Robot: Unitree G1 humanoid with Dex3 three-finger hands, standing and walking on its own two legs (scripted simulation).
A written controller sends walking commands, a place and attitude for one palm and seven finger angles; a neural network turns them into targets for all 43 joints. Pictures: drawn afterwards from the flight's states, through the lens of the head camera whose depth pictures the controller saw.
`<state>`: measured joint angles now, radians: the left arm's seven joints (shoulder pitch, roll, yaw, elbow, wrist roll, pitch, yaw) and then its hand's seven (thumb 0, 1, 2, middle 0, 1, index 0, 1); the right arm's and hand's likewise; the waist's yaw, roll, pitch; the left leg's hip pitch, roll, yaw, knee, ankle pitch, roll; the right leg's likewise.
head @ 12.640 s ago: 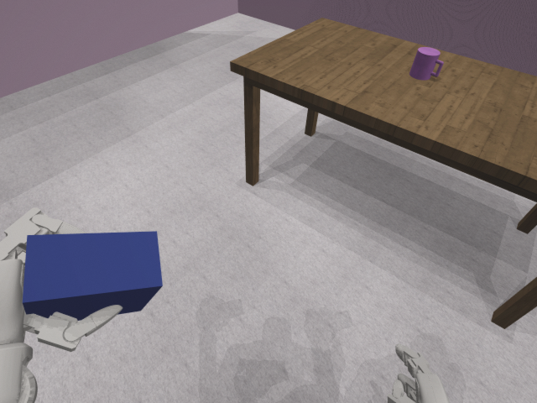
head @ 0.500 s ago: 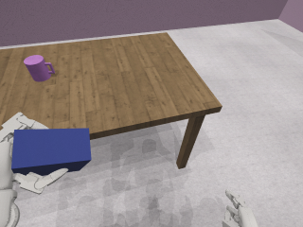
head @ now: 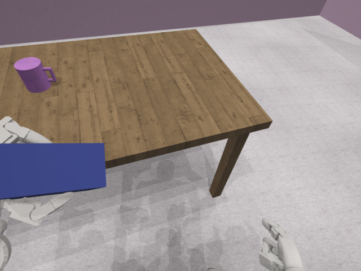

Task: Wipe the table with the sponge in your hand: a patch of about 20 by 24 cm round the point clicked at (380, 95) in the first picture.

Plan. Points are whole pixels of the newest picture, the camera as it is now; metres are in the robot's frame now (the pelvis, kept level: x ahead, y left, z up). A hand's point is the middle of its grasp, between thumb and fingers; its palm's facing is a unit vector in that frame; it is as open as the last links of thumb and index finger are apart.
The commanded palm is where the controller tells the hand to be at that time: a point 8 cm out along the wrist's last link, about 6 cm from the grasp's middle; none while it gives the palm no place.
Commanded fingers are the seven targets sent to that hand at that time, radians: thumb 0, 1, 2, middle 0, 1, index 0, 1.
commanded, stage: shuffle to correct the standing spot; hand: left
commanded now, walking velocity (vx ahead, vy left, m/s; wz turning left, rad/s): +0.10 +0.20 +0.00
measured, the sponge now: (69, 171) +0.23 +0.20 +0.17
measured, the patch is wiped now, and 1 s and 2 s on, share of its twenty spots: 0.00 0.00 0.00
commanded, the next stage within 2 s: none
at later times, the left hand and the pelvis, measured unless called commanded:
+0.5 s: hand (27, 142) +0.26 +0.27 +0.19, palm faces +0.30 -0.83 -0.47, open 10.4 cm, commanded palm +0.21 +0.32 +0.20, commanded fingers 0.00 0.10 1.30 -1.20 -1.60 -1.20 -1.60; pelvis +0.03 +0.05 +0.02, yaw -4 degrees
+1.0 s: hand out of the picture +0.27 +0.37 +0.19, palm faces +0.41 -0.81 -0.41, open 10.4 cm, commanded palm +0.22 +0.41 +0.20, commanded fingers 0.00 0.10 1.30 -1.20 -1.60 -1.20 -1.60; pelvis +0.04 +0.14 +0.01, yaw -3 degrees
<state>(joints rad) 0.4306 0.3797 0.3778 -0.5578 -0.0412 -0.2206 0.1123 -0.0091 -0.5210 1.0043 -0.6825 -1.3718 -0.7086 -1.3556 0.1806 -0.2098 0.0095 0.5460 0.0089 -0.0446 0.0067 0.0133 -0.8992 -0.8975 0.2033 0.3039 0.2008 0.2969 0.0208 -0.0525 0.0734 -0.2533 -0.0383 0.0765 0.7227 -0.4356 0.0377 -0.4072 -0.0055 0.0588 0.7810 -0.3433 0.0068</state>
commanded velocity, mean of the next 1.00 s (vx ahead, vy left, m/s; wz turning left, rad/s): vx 0.06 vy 0.20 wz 0.00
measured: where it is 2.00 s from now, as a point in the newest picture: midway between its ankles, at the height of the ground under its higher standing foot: outside the picture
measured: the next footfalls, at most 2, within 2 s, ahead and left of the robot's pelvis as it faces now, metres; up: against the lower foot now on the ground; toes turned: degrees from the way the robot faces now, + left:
right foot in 0.22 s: +0.10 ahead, -0.07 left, +0.00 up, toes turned -10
left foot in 0.56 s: +0.13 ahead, +0.24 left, +0.00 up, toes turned +0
